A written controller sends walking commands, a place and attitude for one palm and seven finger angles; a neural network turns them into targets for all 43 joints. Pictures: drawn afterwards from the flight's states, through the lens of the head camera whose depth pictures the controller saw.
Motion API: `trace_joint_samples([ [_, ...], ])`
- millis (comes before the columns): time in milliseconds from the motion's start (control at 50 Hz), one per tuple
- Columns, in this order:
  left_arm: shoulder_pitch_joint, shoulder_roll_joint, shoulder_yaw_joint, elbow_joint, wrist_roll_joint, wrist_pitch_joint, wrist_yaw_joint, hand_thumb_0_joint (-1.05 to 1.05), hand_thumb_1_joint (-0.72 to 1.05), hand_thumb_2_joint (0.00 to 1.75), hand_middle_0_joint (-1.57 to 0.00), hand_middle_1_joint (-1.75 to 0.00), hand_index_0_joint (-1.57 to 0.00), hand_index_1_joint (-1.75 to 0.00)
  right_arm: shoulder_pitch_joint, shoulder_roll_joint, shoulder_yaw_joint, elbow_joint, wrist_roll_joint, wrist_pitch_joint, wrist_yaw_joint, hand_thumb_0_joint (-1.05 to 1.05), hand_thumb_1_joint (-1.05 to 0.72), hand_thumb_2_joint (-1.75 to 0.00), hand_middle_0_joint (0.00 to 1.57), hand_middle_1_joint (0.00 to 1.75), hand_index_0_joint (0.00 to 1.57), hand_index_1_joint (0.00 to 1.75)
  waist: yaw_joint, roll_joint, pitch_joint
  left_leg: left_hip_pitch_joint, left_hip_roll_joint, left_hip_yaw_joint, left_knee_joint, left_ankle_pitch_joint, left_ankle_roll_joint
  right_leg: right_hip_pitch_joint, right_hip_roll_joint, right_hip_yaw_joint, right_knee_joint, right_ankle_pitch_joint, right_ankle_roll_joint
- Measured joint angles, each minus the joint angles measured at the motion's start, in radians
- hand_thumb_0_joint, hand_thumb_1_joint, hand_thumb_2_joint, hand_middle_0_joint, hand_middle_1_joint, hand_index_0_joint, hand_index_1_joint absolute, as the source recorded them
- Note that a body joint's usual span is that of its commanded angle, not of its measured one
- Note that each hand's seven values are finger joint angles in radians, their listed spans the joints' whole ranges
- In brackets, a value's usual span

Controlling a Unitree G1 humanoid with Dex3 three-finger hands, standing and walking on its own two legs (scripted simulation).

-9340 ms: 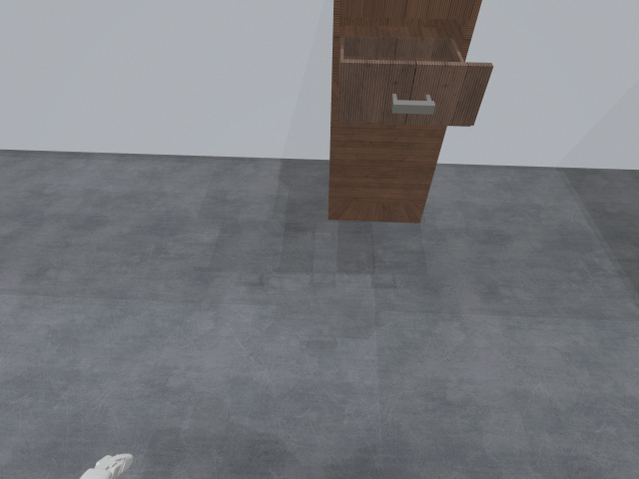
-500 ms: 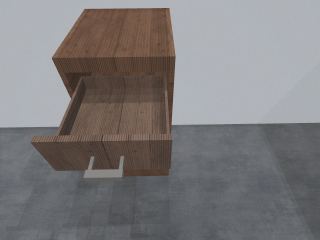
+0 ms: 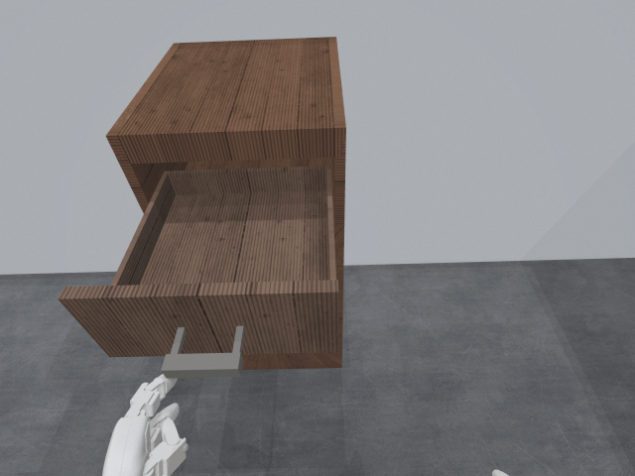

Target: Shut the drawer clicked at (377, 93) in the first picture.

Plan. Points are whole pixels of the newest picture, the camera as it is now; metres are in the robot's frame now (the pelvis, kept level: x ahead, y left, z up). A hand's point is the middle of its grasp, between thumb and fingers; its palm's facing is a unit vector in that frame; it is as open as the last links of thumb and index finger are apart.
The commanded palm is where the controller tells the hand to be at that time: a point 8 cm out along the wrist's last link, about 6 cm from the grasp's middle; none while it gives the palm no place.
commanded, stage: raise the hand and make a fist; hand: left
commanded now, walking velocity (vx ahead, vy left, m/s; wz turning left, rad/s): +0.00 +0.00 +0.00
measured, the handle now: (206, 349) +0.29 +0.17 +0.00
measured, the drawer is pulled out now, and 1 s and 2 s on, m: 0.30 0.30 0.30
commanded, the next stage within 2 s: bring the fist close to the handle in 1.70 s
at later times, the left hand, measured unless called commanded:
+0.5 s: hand (204, 474) +0.14 +0.13 +0.00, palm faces +0.04 -1.00 -0.05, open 4.5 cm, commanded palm +0.10 +0.20 +0.01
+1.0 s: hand out of the picture +0.12 +0.14 +0.06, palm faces +0.05 -1.00 -0.03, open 3.1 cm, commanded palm +0.07 +0.19 +0.07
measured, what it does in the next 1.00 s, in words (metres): stands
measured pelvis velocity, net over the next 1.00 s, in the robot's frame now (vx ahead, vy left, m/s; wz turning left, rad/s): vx -0.03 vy -0.02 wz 0.02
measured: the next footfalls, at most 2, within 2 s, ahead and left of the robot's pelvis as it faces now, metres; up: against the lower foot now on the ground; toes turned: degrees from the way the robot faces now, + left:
none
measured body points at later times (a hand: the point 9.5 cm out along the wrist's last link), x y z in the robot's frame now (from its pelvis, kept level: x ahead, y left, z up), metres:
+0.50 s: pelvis -0.03 -0.05 -0.06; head +0.01 -0.06 +0.39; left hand +0.13 +0.19 +0.01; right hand +0.18 -0.25 -0.14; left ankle -0.01 +0.08 -0.73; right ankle -0.01 -0.11 -0.73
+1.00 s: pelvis -0.03 -0.02 -0.04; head -0.02 -0.02 +0.41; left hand +0.11 +0.20 +0.06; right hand +0.18 -0.24 -0.08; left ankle -0.01 +0.08 -0.73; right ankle -0.01 -0.11 -0.73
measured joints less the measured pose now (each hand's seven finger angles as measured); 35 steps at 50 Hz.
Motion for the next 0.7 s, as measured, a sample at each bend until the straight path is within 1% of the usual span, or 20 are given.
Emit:
trace_joint_samples([
  [20, -0.012, -0.028, 0.009, -0.026, -0.007, -0.008, -0.001, 0.06, 0.98, 0.89, -0.27, -0.38, -0.25, -0.38, -0.017, -0.011, -0.005, -0.023, -0.007, -0.006, 0.007, 0.01, -0.92, -0.9, 0.2, 0.3, 0.2, 0.3, -0.006, 0.017, -0.02, -0.032, 0.008, -0.004, 0.03, -0.012, -0.002, -0.024, 0.006, -0.005, 0.011, -0.001, 0.0],
  [40, -0.015, -0.057, 0.04, -0.013, -0.022, -0.022, -0.012, 0.05, 0.97, 0.89, -0.29, -0.4, -0.25, -0.41, -0.039, -0.014, -0.009, -0.046, -0.011, -0.007, 0.014, 0.01, -0.91, -0.9, 0.2, 0.3, 0.2, 0.3, -0.011, 0.024, -0.038, -0.07, 0.016, -0.002, 0.063, -0.024, -0.005, -0.058, 0.012, -0.004, 0.033, -0.005, -0.003],
  [60, -0.014, -0.08, 0.078, 0.012, -0.042, -0.066, -0.031, 0.04, 0.96, 0.89, -0.3, -0.42, -0.23, -0.44, -0.062, -0.01, -0.014, -0.069, -0.013, -0.004, 0.022, 0.01, -0.91, -0.9, 0.2, 0.3, 0.2, 0.3, -0.012, 0.018, -0.053, -0.111, 0.024, 0.002, 0.098, -0.037, -0.009, -0.1, 0.018, -0.001, 0.064, -0.014, -0.008],
  [80, -0.005, -0.094, 0.113, 0.032, -0.057, -0.128, -0.057, 0.03, 0.95, 0.89, -0.32, -0.44, -0.2, -0.45, -0.082, -0.002, -0.019, -0.091, -0.014, 0.0, 0.03, 0.01, -0.91, -0.9, 0.2, 0.3, 0.21, 0.3, -0.008, 0.002, -0.063, -0.152, 0.033, 0.007, 0.134, -0.051, -0.014, -0.143, 0.024, 0.003, 0.1, -0.026, -0.015],
  [100, 0.017, -0.098, 0.13, 0.035, -0.067, -0.19, -0.096, 0.03, 0.94, 0.89, -0.34, -0.45, -0.19, -0.46, -0.097, 0.007, -0.024, -0.116, -0.015, 0.004, 0.038, 0.01, -0.91, -0.9, 0.2, 0.3, 0.21, 0.3, 0.0, -0.02, -0.069, -0.192, 0.041, 0.01, 0.171, -0.065, -0.019, -0.185, 0.03, 0.006, 0.137, -0.039, -0.022],
  [120, 0.048, -0.095, 0.126, 0.018, -0.074, -0.244, -0.136, 0.02, 0.94, 0.89, -0.35, -0.47, -0.19, -0.48, -0.107, 0.012, -0.029, -0.144, -0.018, 0.006, 0.045, 0.01, -0.91, -0.9, 0.2, 0.3, 0.2, 0.3, 0.01, -0.043, -0.072, -0.23, 0.049, 0.009, 0.209, -0.08, -0.024, -0.223, 0.035, 0.004, 0.172, -0.052, -0.029],
  [160, 0.125, -0.088, 0.085, -0.049, -0.07, -0.331, -0.199, 0.02, 0.93, 0.89, -0.39, -0.51, -0.23, -0.51, -0.119, 0.008, -0.042, -0.195, -0.025, 0.0, 0.056, 0.01, -0.9, -0.9, 0.2, 0.3, 0.2, 0.3, 0.033, -0.07, -0.069, -0.296, 0.063, -0.004, 0.285, -0.109, -0.032, -0.278, 0.044, -0.01, 0.233, -0.079, -0.042],
  [220, 0.218, -0.069, 0.024, -0.149, -0.039, -0.442, -0.252, 0.02, 0.92, 0.89, -0.45, -0.58, -0.32, -0.57, -0.149, -0.015, -0.057, -0.241, -0.038, -0.008, 0.063, 0.01, -0.9, -0.9, 0.2, 0.3, 0.2, 0.3, 0.057, -0.067, -0.07, -0.38, 0.074, -0.034, 0.387, -0.147, -0.042, -0.341, 0.049, -0.041, 0.31, -0.113, -0.055],
  [240, 0.232, -0.058, 0.02, -0.171, -0.031, -0.482, -0.264, 0.02, 0.92, 0.89, -0.47, -0.6, -0.36, -0.59, -0.164, -0.019, -0.059, -0.249, -0.04, -0.005, 0.061, 0.01, -0.9, -0.9, 0.2, 0.3, 0.2, 0.3, 0.063, -0.062, -0.073, -0.408, 0.076, -0.043, 0.419, -0.158, -0.044, -0.365, 0.049, -0.049, 0.337, -0.124, -0.058],
  [280, 0.223, -0.033, 0.04, -0.197, -0.025, -0.559, -0.282, 0.02, 0.91, 0.89, -0.51, -0.64, -0.43, -0.63, -0.198, -0.018, -0.059, -0.26, -0.038, 0.005, 0.053, 0.01, -0.9, -0.9, 0.2, 0.3, 0.2, 0.3, 0.072, -0.051, -0.078, -0.471, 0.08, -0.056, 0.481, -0.176, -0.049, -0.42, 0.049, -0.063, 0.393, -0.144, -0.067],
  [320, 0.176, -0.014, 0.084, -0.206, -0.048, -0.602, -0.303, 0.02, 0.91, 0.89, -0.55, -0.68, -0.49, -0.67, -0.229, -0.007, -0.052, -0.267, -0.03, 0.019, 0.044, 0.01, -0.9, -0.9, 0.2, 0.3, 0.2, 0.3, 0.08, -0.041, -0.072, -0.523, 0.085, -0.066, 0.532, -0.187, -0.058, -0.469, 0.051, -0.074, 0.443, -0.159, -0.078],
  [340, 0.147, -0.009, 0.106, -0.205, -0.07, -0.604, -0.318, 0.02, 0.9, 0.89, -0.57, -0.7, -0.52, -0.69, -0.239, 0.001, -0.045, -0.271, -0.024, 0.026, 0.04, 0.01, -0.9, -0.9, 0.2, 0.3, 0.2, 0.3, 0.082, -0.036, -0.067, -0.543, 0.087, -0.07, 0.551, -0.19, -0.063, -0.487, 0.052, -0.078, 0.46, -0.163, -0.082],
  [360, 0.118, -0.007, 0.126, -0.202, -0.094, -0.593, -0.336, 0.02, 0.9, 0.89, -0.59, -0.73, -0.55, -0.72, -0.244, 0.01, -0.037, -0.275, -0.017, 0.032, 0.035, 0.01, -0.9, -0.9, 0.2, 0.3, 0.2, 0.3, 0.084, -0.032, -0.061, -0.556, 0.09, -0.074, 0.563, -0.192, -0.069, -0.5, 0.053, -0.082, 0.472, -0.166, -0.086],
  [380, 0.091, -0.006, 0.144, -0.198, -0.116, -0.57, -0.356, 0.02, 0.9, 0.89, -0.61, -0.75, -0.58, -0.74, -0.243, 0.02, -0.026, -0.276, -0.009, 0.039, 0.03, 0.01, -0.9, -0.9, 0.2, 0.3, 0.2, 0.3, 0.084, -0.028, -0.056, -0.563, 0.091, -0.078, 0.569, -0.192, -0.07, -0.505, 0.054, -0.085, 0.477, -0.166, -0.088],
  [420, 0.052, -0.001, 0.168, -0.188, -0.152, -0.499, -0.399, 0.02, 0.9, 0.89, -0.65, -0.79, -0.63, -0.78, -0.226, 0.039, -0.004, -0.277, 0.006, 0.056, 0.018, 0.01, -0.9, -0.9, 0.2, 0.3, 0.2, 0.3, 0.08, -0.02, -0.051, -0.559, 0.092, -0.084, 0.562, -0.187, -0.072, -0.5, 0.056, -0.09, 0.47, -0.164, -0.087],
  [480, 0.04, 0.014, 0.18, -0.192, -0.172, -0.383, -0.447, 0.02, 0.9, 0.89, -0.71, -0.86, -0.69, -0.85, -0.175, 0.062, 0.022, -0.265, 0.02, 0.075, 0.001, 0.01, -0.9, -0.9, 0.2, 0.3, 0.21, 0.3, 0.064, -0.012, -0.057, -0.522, 0.09, -0.087, 0.52, -0.172, -0.076, -0.463, 0.057, -0.093, 0.43, -0.153, -0.083],
  [520, 0.06, 0.022, 0.186, -0.203, -0.176, -0.335, -0.458, 0.02, 0.9, 0.89, -0.75, -0.9, -0.74, -0.89, -0.14, 0.07, 0.028, -0.252, 0.022, 0.083, -0.008, 0.01, -0.9, -0.9, 0.21, 0.3, 0.21, 0.3, 0.05, -0.008, -0.066, -0.487, 0.09, -0.084, 0.484, -0.163, -0.075, -0.43, 0.06, -0.088, 0.397, -0.143, -0.081],
  [580, 0.095, 0.023, 0.202, -0.215, -0.186, -0.315, -0.453, 0.02, 0.9, 0.89, -0.81, -0.96, -0.8, -0.96, -0.105, 0.068, 0.02, -0.227, 0.022, 0.084, -0.019, 0.01, -0.9, -0.9, 0.21, 0.3, 0.21, 0.3, 0.033, -0.005, -0.069, -0.436, 0.091, -0.073, 0.436, -0.15, -0.074, -0.385, 0.064, -0.077, 0.352, -0.127, -0.078],
  [640, 0.125, 0.02, 0.226, -0.223, -0.194, -0.33, -0.437, 0.02, 0.9, 0.89, -0.87, -1.03, -0.86, -1.02, -0.086, 0.051, -0.001, -0.211, 0.023, 0.079, -0.023, 0.01, -0.9, -0.9, 0.21, 0.3, 0.21, 0.3, 0.025, -0.009, -0.061, -0.403, 0.092, -0.063, 0.403, -0.139, -0.071, -0.357, 0.067, -0.067, 0.321, -0.112, -0.076],
  [700, 0.157, 0.018, 0.236, -0.237, -0.196, -0.351, -0.429, 0.02, 0.9, 0.89, -0.93, -1.09, -0.92, -1.09, -0.078, 0.027, -0.022, -0.206, 0.025, 0.066, -0.023, 0.02, -0.9, -0.9, 0.21, 0.3, 0.21, 0.3, 0.024, -0.012, -0.05, -0.386, 0.09, -0.057, 0.384, -0.129, -0.065, -0.341, 0.066, -0.061, 0.301, -0.1, -0.071],
])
